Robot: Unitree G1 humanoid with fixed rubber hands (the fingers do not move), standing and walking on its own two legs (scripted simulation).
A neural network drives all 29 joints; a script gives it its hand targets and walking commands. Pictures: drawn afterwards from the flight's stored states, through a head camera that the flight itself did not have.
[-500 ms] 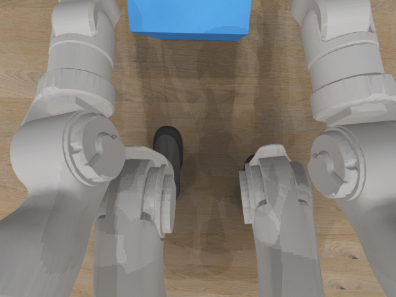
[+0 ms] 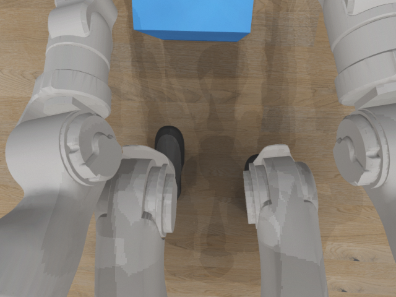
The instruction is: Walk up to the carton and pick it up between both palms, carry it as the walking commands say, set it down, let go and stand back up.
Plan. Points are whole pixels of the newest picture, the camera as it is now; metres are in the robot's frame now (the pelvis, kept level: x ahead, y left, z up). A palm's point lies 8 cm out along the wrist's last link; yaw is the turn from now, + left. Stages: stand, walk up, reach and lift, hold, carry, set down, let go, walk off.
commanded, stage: set down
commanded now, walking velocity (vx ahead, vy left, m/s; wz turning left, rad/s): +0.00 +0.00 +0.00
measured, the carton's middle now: out of the picture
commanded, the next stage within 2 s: let go in 1.20 s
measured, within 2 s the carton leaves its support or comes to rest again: neither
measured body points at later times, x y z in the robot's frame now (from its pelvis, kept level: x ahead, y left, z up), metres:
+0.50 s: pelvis -0.02 -0.01 +0.06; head +0.37 +0.01 +0.29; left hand +0.57 +0.23 -0.07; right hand +0.61 -0.08 -0.07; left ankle +0.14 +0.13 -0.36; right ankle +0.08 -0.11 -0.36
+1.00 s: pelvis -0.01 -0.01 +0.19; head +0.37 +0.01 +0.42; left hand +0.57 +0.24 +0.07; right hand +0.62 -0.09 +0.07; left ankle +0.14 +0.13 -0.36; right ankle +0.08 -0.11 -0.36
